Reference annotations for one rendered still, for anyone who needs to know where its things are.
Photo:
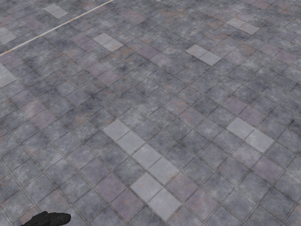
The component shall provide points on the robot left hand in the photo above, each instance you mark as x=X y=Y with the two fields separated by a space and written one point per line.
x=49 y=219

